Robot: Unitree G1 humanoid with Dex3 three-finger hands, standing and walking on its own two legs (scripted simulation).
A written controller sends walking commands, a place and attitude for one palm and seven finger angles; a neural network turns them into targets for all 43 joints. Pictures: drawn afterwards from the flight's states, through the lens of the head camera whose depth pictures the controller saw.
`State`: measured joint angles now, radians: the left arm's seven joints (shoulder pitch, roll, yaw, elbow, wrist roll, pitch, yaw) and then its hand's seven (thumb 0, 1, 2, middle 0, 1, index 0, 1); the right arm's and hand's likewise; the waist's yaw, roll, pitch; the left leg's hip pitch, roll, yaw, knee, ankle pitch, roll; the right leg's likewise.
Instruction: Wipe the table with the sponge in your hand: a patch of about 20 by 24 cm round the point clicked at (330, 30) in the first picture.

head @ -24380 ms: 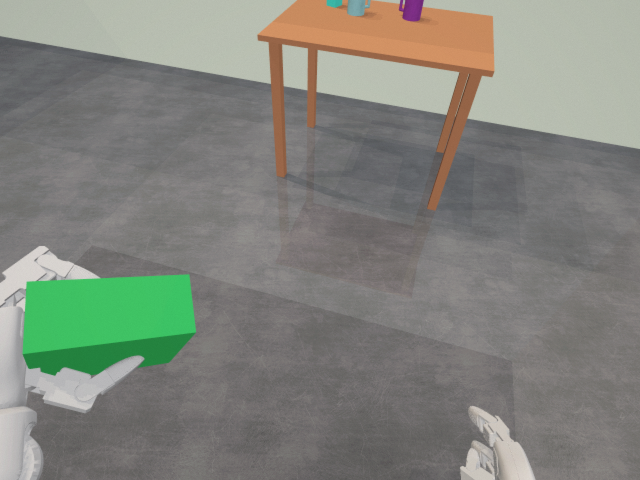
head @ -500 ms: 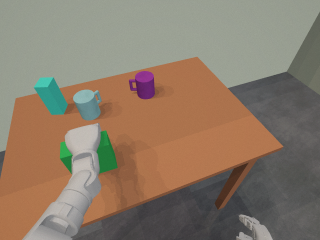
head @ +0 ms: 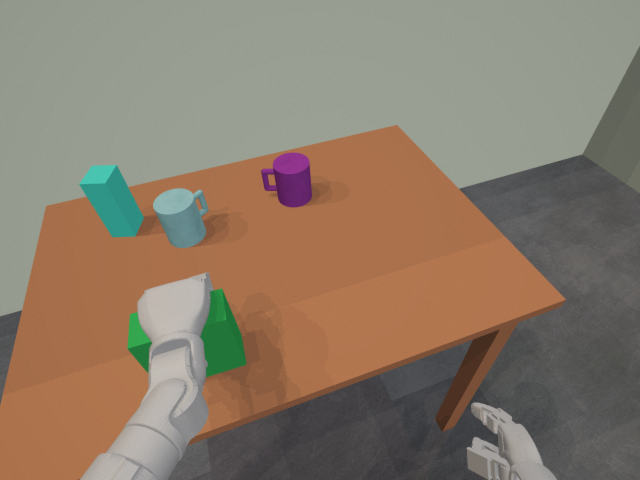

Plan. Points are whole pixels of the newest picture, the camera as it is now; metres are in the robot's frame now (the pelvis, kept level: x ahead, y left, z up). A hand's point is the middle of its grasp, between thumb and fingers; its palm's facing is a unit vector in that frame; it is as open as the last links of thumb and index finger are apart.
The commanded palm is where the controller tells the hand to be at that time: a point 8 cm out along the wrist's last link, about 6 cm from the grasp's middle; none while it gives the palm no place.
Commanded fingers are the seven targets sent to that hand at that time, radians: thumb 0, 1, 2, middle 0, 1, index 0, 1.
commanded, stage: wipe back along the middle lane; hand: left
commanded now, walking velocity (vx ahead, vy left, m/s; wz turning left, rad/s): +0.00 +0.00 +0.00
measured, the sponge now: (196, 348) +0.30 +0.23 -0.04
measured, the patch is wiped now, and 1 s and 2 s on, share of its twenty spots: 0.95 1.00 1.00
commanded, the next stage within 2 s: slide across to the third lane in 0.18 s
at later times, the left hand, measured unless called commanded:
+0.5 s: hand (197, 349) +0.27 +0.21 +0.01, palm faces -0.05 -0.07 -1.00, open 9.8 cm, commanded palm +0.24 +0.18 +0.06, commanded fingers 0.00 0.10 1.30 -1.20 -1.60 -1.20 -1.60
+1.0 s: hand (240, 335) +0.30 +0.15 +0.01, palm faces -0.05 -0.05 -1.00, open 9.8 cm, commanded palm +0.27 +0.13 +0.06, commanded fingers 0.00 0.10 1.30 -1.20 -1.60 -1.20 -1.60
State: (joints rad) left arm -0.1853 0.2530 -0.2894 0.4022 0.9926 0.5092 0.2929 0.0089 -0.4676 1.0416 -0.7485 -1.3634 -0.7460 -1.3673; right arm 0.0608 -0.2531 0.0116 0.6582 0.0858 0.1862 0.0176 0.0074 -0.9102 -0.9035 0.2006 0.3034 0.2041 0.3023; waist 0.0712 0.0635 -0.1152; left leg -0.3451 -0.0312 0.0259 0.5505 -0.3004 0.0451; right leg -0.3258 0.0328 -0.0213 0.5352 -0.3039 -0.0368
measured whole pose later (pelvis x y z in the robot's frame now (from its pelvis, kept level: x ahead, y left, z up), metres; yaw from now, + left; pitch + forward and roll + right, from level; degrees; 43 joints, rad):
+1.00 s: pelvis -0.03 -0.02 +0.00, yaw +0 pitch +3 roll +0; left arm -0.34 0.14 -0.42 0.59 0.95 0.53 0.32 0.00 -0.47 1.04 -0.75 -1.37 -0.75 -1.37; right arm 0.03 -0.24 0.00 0.72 0.09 0.17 0.02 0.01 -0.91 -0.90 0.20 0.30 0.20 0.30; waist 0.07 0.07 -0.10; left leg -0.33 -0.02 0.02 0.52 -0.25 0.02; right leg -0.32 0.05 -0.03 0.53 -0.27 -0.06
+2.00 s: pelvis -0.03 -0.02 -0.01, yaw -1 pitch +11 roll +0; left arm -0.74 0.24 -0.18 1.09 0.96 0.41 0.39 0.00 -0.48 1.05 -0.76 -1.36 -0.76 -1.36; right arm 0.16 -0.25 0.00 0.77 0.07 0.13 -0.01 0.01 -0.91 -0.90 0.20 0.30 0.20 0.30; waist -0.04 0.04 -0.13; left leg -0.54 0.00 0.03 0.60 -0.26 0.02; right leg -0.52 0.07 -0.02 0.58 -0.25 -0.06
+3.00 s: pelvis -0.01 +0.02 -0.01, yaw -2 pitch +17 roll -3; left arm -0.91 0.28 -0.17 1.23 0.96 0.41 0.43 0.00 -0.48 1.05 -0.76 -1.36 -0.76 -1.36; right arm 0.27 -0.24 -0.03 0.80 0.04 0.11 0.07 0.00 -0.91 -0.90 0.20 0.30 0.20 0.30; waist -0.08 0.04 -0.17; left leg -0.66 -0.01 0.04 0.68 -0.33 0.07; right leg -0.61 0.06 -0.01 0.59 -0.28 -0.01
